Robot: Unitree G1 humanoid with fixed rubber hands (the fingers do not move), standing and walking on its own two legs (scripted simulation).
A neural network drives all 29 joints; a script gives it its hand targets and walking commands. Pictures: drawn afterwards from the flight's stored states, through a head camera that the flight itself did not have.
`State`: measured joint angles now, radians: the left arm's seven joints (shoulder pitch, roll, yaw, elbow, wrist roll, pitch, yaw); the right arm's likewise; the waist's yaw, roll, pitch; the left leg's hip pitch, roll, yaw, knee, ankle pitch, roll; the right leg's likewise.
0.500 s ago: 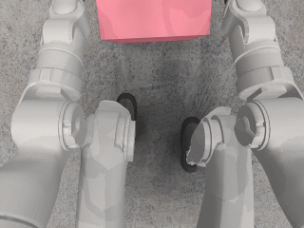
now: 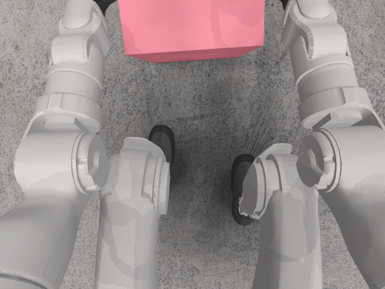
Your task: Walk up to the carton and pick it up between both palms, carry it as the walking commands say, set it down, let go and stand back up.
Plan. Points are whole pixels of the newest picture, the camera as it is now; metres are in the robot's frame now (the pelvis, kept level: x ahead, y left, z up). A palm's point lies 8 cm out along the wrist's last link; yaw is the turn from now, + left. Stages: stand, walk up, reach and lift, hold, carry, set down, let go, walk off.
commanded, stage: set down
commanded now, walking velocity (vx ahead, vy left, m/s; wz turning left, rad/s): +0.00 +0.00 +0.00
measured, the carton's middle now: (191, 0) +0.57 +0.06 -0.26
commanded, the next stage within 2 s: none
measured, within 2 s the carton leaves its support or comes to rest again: neither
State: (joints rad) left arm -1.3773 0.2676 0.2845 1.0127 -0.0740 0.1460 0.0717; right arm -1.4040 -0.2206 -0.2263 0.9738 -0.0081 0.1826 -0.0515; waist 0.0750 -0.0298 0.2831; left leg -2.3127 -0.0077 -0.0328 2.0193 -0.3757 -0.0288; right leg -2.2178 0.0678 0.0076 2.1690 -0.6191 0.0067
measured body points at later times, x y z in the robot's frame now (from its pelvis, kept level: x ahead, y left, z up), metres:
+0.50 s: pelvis +0.01 +0.00 +0.00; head +0.37 +0.01 +0.26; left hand +0.54 +0.21 -0.16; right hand +0.57 -0.10 -0.16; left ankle +0.16 +0.13 -0.35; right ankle +0.10 -0.11 -0.35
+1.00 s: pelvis +0.01 +0.00 +0.00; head +0.37 +0.01 +0.26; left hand +0.52 +0.21 -0.18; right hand +0.57 -0.09 -0.17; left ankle +0.16 +0.13 -0.35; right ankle +0.10 -0.11 -0.35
